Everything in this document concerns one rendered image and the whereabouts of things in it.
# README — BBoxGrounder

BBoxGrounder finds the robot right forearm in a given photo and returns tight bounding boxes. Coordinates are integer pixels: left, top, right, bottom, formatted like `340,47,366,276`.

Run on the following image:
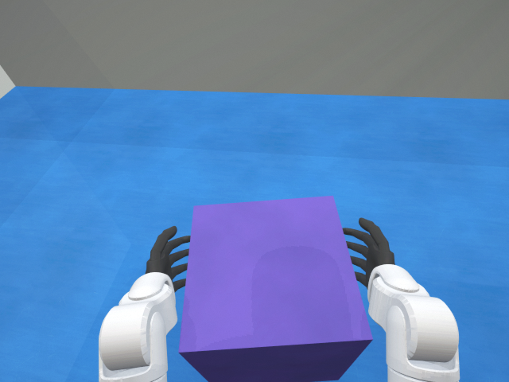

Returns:
367,264,460,382

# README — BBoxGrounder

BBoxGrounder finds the carton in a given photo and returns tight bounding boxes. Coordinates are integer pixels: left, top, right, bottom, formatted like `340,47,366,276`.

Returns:
178,196,373,382

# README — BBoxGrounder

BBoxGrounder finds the robot left forearm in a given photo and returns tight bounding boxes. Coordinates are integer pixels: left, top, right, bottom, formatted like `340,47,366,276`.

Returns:
99,272,177,382

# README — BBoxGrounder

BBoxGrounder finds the right robot hand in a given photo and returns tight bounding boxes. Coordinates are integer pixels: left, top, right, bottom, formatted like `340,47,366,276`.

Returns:
343,218,395,288

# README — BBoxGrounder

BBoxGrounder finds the left robot hand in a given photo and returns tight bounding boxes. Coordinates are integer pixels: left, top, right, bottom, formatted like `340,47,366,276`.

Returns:
146,226,191,292

